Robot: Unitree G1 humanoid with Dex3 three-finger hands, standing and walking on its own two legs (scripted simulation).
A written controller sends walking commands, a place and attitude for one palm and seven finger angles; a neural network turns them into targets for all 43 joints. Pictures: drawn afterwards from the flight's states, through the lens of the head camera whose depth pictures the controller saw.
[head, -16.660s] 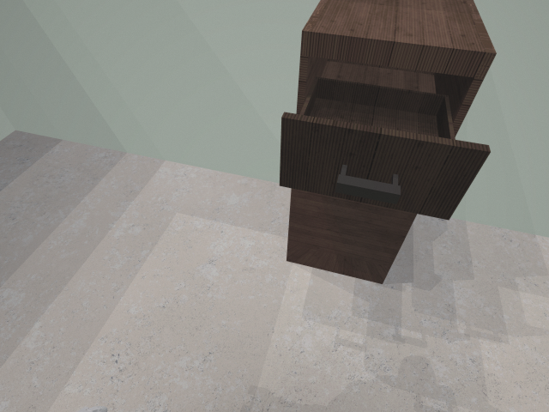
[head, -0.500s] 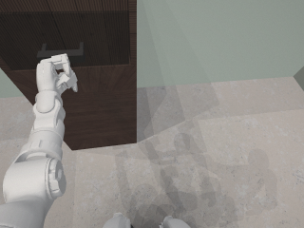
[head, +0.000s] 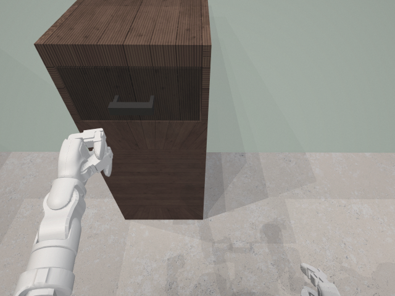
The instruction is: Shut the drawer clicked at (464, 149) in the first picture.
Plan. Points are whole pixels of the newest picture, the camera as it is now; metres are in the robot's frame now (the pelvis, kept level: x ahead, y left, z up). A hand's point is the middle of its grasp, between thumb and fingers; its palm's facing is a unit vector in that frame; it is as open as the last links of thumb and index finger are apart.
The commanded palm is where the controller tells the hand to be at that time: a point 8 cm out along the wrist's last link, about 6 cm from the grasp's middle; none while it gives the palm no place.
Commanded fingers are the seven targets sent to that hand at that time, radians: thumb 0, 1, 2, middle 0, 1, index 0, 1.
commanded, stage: draw the hand back to the body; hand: left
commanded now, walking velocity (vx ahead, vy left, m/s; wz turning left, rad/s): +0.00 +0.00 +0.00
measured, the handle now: (133, 103) +0.58 +0.20 +0.06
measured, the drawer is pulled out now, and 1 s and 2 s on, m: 0.00 0.00 0.00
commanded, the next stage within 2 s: step back with the hand held close in 0.90 s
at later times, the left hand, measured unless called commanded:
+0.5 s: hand (62, 198) +0.24 +0.22 +0.16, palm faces +0.29 -0.90 -0.31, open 3.3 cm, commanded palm +0.19 +0.26 +0.18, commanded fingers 0.00 0.90 0.90 -1.40 -1.60 -1.40 -1.60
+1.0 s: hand (31, 228) +0.18 +0.22 +0.18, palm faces +0.39 -0.84 -0.37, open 3.3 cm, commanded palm +0.14 +0.27 +0.20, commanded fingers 0.00 0.90 0.90 -1.40 -1.60 -1.40 -1.60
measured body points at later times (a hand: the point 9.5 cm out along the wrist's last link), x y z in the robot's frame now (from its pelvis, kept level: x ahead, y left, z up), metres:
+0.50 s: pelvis +0.00 -0.01 +0.03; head -0.02 -0.03 +0.48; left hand +0.22 +0.26 +0.17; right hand +0.18 -0.23 -0.06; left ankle +0.01 +0.08 -0.71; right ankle -0.04 -0.08 -0.71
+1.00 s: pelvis +0.01 -0.01 +0.03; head -0.02 -0.04 +0.47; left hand +0.16 +0.27 +0.20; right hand +0.20 -0.23 -0.05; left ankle +0.01 +0.08 -0.71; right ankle -0.04 -0.08 -0.71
